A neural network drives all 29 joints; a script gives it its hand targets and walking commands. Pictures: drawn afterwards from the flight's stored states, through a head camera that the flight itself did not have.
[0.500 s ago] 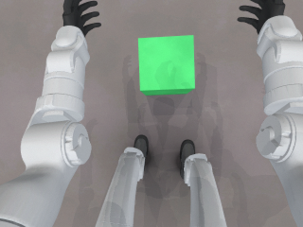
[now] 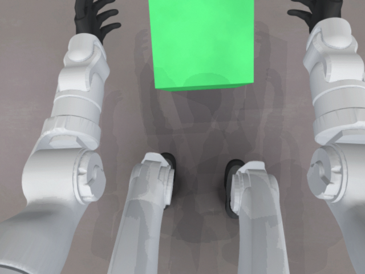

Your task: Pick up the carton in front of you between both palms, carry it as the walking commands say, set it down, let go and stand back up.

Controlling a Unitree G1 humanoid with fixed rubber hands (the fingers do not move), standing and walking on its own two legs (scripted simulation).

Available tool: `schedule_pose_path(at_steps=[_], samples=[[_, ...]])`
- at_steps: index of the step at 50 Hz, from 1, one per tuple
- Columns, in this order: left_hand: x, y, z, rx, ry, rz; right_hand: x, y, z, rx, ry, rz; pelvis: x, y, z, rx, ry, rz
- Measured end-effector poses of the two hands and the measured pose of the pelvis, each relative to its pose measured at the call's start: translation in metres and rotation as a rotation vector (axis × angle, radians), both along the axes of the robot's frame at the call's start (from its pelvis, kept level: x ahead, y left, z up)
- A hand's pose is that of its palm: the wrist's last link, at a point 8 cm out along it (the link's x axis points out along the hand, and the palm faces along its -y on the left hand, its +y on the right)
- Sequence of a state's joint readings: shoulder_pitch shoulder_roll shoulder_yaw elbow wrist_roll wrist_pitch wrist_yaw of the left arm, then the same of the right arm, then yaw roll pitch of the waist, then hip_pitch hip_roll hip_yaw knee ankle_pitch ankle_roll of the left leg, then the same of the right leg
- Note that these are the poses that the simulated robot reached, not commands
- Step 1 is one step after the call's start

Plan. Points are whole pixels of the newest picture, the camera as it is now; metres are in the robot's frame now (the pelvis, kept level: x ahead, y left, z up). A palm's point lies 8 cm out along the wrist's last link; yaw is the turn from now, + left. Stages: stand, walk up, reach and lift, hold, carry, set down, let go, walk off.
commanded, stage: reach and lift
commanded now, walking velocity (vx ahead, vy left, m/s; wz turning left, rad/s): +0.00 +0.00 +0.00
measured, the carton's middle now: (201, 48) +0.54 +0.02 -0.38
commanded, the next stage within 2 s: none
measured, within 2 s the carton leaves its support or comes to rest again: leaves its support in 1.34 s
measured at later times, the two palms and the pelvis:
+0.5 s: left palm (125, 49) +0.51 +0.20 -0.31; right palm (281, 40) +0.55 -0.16 -0.31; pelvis -0.03 +0.00 -0.12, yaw +0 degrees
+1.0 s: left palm (135, 45) +0.53 +0.17 -0.30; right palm (268, 38) +0.55 -0.13 -0.31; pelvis -0.04 +0.00 -0.13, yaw +0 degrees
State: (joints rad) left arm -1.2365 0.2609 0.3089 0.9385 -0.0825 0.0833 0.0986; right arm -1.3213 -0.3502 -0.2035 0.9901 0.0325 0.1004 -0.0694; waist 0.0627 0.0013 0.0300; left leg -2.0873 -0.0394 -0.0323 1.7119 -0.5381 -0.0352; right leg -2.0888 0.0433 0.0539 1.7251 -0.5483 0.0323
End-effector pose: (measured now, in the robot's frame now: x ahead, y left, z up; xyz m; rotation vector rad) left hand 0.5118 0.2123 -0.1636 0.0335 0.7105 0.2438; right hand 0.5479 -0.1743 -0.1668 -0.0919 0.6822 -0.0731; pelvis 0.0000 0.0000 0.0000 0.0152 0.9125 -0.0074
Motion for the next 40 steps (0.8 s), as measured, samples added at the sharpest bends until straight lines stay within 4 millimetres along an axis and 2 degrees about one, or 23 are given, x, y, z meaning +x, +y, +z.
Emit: schedule_pose_path(at_steps=[4,10,15,20,25,28,33,36,40], samples=[[0.009,-0.004,-0.034,-0.007,-0.019,-0.02,0.0,-0.003,-0.039,-0.004,0.005,-0.003,-0.011,0.0,-0.039,0.001,-0.051,0.006],[0.006,-0.005,-0.069,-0.013,-0.026,-0.007,0.001,0.001,-0.074,0.002,0.003,-0.001,-0.023,0.0,-0.08,0.001,-0.12,0.008],[0.003,0.0,-0.095,-0.006,0.008,-0.017,0.002,0.011,-0.097,0.018,0.036,0.007,-0.031,0.0,-0.101,0.001,-0.176,0.009],[0.005,-0.005,-0.124,-0.016,0.026,-0.034,0.004,0.018,-0.123,0.028,0.042,0.017,-0.035,0.0,-0.114,0.002,-0.224,0.006],[0.003,-0.012,-0.147,-0.014,0.058,-0.044,0.001,0.015,-0.148,0.043,0.045,0.011,-0.033,0.002,-0.123,0.0,-0.261,0.009],[0.009,-0.018,-0.153,-0.026,0.04,-0.053,0.001,0.01,-0.153,0.02,0.034,0.014,-0.03,0.001,-0.128,0.002,-0.28,0.009],[0.023,-0.023,-0.148,-0.034,-0.008,-0.057,0.008,0.003,-0.148,0.004,0.014,0.009,-0.029,-0.002,-0.134,0.002,-0.305,0.001],[0.026,-0.025,-0.144,-0.026,-0.017,-0.073,0.012,0.005,-0.143,0.023,0.009,0.009,-0.029,-0.003,-0.137,0.002,-0.316,-0.002],[0.021,-0.025,-0.144,-0.037,-0.002,-0.069,0.011,0.015,-0.143,0.034,0.016,0.027,-0.031,-0.004,-0.138,0.005,-0.323,-0.006]])
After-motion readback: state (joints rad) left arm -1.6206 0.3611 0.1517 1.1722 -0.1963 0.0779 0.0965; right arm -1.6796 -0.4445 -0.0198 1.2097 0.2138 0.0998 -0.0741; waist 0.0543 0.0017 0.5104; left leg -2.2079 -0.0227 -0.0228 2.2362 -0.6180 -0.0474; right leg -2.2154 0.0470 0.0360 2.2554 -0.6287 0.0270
